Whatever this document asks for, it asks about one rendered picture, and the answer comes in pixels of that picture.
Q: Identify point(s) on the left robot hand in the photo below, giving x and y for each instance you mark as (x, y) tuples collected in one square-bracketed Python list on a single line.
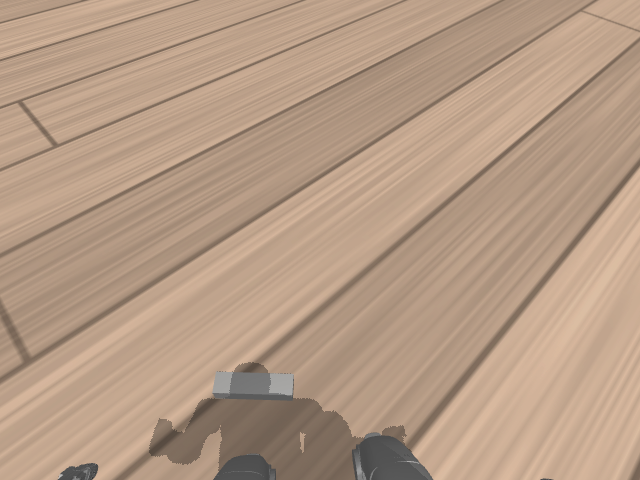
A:
[(82, 472)]

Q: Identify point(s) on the carton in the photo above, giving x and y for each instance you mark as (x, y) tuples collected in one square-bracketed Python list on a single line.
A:
[(253, 386)]

